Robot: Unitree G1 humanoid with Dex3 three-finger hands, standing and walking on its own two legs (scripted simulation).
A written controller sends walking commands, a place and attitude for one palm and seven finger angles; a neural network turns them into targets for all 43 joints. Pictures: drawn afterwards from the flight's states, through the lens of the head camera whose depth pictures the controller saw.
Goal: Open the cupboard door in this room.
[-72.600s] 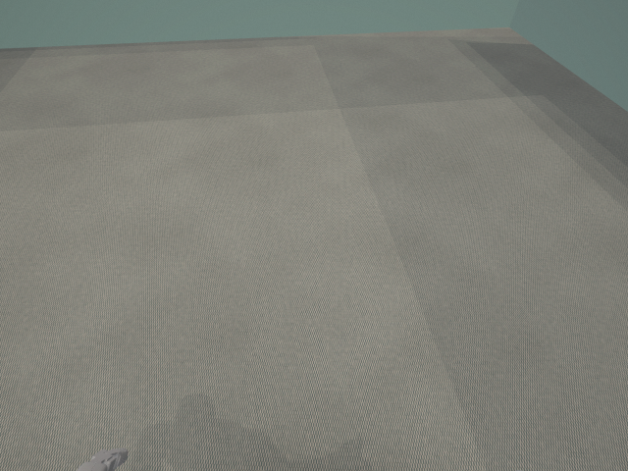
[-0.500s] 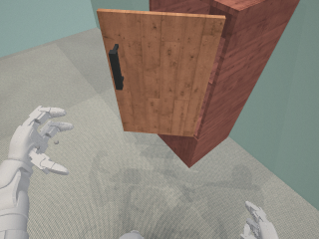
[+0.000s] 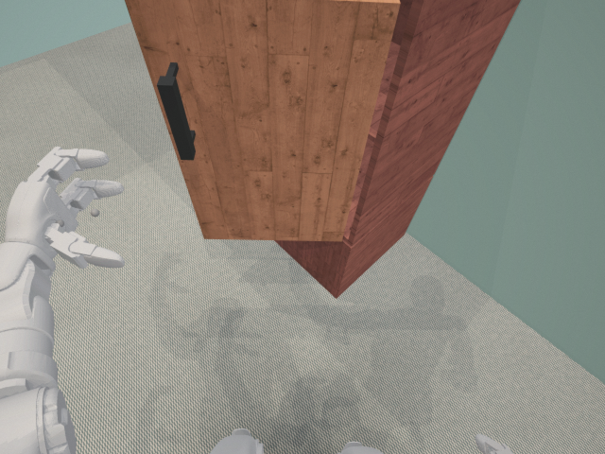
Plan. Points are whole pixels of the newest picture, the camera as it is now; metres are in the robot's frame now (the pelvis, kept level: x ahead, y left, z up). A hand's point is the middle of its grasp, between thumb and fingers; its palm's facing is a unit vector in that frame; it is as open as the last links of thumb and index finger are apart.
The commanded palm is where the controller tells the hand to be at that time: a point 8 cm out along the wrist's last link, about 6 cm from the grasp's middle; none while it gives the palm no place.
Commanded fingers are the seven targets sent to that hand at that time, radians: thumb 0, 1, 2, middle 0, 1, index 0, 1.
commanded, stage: move the hooked fingers beside the handle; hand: left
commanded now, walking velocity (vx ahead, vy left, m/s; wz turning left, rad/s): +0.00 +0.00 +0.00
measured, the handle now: (180, 113) +0.61 +0.21 +0.07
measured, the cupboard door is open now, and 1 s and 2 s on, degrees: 46 46 46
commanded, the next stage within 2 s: slide the fingers in behind the handle in 1.80 s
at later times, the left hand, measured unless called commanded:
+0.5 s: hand (120, 165) +0.47 +0.26 +0.09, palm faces -0.01 -1.00 -0.01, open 14.0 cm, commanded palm +0.46 +0.31 +0.08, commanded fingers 0.00 -0.50 0.30 -0.30 -1.20 -0.30 -1.20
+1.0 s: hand (139, 122) +0.56 +0.26 +0.09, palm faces +0.01 -1.00 -0.01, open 14.0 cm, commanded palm +0.55 +0.29 +0.08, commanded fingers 0.00 -0.50 0.30 -0.30 -1.20 -0.30 -1.20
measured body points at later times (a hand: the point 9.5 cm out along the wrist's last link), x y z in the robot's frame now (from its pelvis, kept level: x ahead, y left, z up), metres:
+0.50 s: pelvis +0.00 +0.01 -0.01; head +0.10 +0.03 +0.43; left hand +0.47 +0.31 +0.09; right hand +0.02 -0.26 -0.12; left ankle +0.03 +0.11 -0.70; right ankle -0.01 -0.11 -0.70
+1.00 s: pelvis +0.00 +0.01 -0.03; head +0.16 +0.04 +0.39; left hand +0.55 +0.31 +0.09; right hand -0.05 -0.26 -0.11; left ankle +0.03 +0.11 -0.70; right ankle -0.01 -0.11 -0.70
